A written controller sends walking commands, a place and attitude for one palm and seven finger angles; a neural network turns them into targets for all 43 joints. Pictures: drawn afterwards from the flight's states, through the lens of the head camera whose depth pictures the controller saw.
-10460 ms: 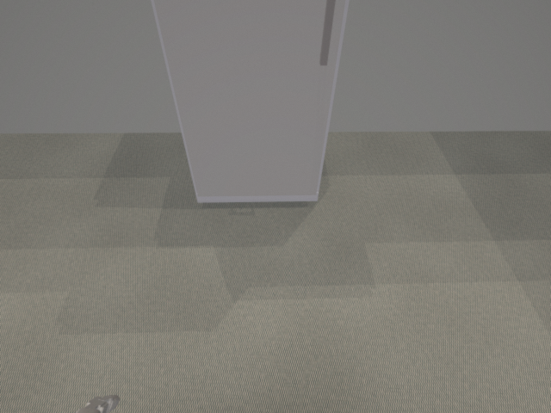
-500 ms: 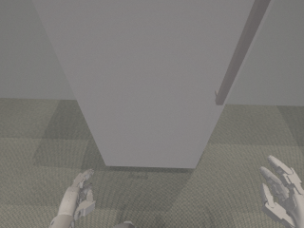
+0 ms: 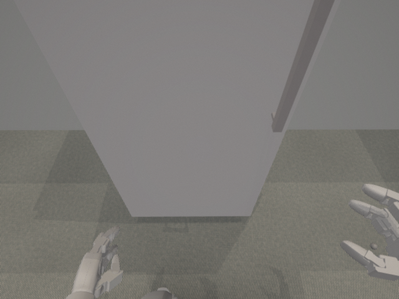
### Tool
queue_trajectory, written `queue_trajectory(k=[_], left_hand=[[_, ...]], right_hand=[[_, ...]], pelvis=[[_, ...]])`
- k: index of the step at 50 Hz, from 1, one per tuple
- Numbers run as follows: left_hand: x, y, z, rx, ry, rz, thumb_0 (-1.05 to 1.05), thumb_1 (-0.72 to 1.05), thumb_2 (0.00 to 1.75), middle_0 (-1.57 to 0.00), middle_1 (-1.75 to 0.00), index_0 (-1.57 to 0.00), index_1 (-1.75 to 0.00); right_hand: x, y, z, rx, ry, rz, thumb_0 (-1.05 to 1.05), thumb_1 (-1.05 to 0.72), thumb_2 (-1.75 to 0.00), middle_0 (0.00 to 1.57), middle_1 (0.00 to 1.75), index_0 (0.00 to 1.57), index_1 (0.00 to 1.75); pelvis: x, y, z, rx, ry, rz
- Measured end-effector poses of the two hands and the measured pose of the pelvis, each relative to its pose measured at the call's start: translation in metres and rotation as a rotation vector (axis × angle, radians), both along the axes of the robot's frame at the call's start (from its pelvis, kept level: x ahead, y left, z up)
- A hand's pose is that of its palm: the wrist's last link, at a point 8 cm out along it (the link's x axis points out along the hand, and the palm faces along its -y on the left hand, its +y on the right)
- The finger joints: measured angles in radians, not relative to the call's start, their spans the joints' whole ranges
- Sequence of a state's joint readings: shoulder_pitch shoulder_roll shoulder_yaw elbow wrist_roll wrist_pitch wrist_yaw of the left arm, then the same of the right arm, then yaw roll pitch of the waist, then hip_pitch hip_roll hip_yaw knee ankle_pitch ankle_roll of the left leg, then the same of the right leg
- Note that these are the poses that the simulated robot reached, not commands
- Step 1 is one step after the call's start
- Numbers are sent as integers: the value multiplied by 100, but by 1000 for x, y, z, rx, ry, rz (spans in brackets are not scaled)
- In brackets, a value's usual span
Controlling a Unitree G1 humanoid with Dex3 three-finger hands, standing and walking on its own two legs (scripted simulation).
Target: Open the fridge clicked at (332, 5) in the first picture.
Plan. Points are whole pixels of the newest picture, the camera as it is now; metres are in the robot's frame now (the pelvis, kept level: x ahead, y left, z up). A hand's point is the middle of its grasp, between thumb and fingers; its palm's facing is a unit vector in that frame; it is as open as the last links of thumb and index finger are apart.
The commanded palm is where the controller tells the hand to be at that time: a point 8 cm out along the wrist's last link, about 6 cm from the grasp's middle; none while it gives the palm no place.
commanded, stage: raise the hand to about handle height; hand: right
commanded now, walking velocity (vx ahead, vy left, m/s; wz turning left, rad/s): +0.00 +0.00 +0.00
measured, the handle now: (294, 68) +0.53 -0.16 +0.19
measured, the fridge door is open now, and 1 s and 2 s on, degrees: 0 0 0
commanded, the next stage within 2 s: move the hooked fingers beside the handle in 1.30 s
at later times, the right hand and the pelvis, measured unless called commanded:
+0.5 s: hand out of the picture +0.26 -0.30 +0.14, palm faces +0.01 +1.00 -0.07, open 13.6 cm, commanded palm +0.22 -0.34 +0.16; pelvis +0.01 -0.02 +0.03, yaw -1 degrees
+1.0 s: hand out of the picture +0.30 -0.29 +0.19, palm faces +0.00 +1.00 -0.07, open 14.0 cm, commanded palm +0.26 -0.33 +0.20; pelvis +0.02 -0.01 +0.04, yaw -1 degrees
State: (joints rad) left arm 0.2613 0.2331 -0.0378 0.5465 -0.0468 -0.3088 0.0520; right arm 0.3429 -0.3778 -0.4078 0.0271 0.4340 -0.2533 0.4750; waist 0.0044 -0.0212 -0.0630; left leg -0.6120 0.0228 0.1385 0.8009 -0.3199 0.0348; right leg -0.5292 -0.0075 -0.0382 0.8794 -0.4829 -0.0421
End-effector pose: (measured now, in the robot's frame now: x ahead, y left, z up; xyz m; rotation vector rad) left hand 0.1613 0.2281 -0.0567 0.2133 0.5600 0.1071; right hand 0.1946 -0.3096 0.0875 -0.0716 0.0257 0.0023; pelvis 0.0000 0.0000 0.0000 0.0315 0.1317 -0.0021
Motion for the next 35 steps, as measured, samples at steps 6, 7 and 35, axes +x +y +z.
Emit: queue_trajectory(k=[6, 7, 35], left_hand=[[-2, -4, 1, 24, 28, -33, 1, 90, 89, -21, -30, -20, -30], [-1, -4, 2, 30, 28, -35, 1, 90, 89, -21, -30, -20, -30], [22, -29, 29, 14, 5, -57, 1, 91, 89, -21, -30, -20, -30]], right_hand=[[-5, -12, 6, 6, -6, -50, 1, -3, -53, 26, 86, 26, 87], [-4, -12, 4, 7, 9, -39, 1, 0, -52, 26, 87, 26, 88], [62, -43, 99, -35, -123, -29, -1, 49, -31, 30, 119, 30, 120]], pelvis=[[2, -8, 5, 6, -17, -15], [2, -10, 6, 7, -21, -17], [20, -20, 33, 4, -120, -24]])
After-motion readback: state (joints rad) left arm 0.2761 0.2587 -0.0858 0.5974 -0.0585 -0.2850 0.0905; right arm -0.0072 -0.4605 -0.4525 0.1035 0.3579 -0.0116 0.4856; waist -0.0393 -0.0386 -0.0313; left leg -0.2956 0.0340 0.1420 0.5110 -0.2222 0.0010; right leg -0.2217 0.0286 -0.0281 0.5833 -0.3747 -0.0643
